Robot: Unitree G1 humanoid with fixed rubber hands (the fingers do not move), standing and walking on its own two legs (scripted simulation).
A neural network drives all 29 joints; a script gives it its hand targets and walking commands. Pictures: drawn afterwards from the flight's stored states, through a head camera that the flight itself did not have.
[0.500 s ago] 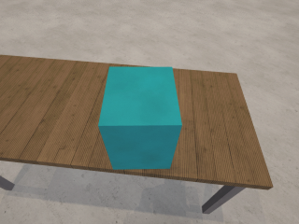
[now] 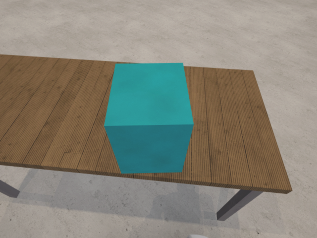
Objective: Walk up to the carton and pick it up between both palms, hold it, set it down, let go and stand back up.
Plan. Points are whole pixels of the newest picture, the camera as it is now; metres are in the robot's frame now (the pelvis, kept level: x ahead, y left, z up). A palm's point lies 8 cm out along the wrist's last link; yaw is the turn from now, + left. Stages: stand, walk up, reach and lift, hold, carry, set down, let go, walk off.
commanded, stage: walk up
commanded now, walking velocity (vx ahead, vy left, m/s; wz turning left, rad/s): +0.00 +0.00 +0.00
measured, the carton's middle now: (150, 121) +0.43 +0.03 +0.00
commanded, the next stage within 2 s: stand in 1.66 s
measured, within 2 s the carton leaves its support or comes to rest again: neither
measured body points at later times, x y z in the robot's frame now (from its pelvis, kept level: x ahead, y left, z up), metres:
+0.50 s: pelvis -0.01 -0.02 +0.00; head +0.03 -0.02 +0.45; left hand -0.01 +0.21 -0.15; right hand -0.03 -0.24 -0.16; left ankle -0.02 +0.10 -0.73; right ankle +0.04 -0.11 -0.73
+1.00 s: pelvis -0.02 +0.01 +0.01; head -0.01 +0.01 +0.46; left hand -0.04 +0.22 -0.15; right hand -0.05 -0.19 -0.15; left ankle -0.05 +0.09 -0.73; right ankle -0.03 -0.13 -0.73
